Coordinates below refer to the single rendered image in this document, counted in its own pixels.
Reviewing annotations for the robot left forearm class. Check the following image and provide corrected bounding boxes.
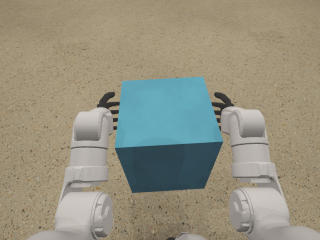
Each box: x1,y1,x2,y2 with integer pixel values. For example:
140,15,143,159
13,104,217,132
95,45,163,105
54,107,114,229

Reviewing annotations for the robot right upper arm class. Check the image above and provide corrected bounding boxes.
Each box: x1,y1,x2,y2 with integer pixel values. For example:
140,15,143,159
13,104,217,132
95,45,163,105
229,187,320,240

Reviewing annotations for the right robot hand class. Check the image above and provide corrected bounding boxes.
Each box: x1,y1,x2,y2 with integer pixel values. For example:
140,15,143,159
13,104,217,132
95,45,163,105
211,92,234,131

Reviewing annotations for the robot left upper arm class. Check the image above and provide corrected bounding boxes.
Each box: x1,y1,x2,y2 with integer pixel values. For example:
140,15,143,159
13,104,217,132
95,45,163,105
26,191,114,240

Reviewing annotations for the robot right forearm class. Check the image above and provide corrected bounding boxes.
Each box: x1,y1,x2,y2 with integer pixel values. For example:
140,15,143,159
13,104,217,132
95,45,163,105
220,106,290,222

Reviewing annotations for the left robot hand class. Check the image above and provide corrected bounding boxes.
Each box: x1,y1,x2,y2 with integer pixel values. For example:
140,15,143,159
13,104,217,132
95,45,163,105
97,92,120,130

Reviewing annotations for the carton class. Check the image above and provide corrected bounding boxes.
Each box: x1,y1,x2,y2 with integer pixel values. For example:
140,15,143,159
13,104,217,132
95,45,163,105
114,76,224,193

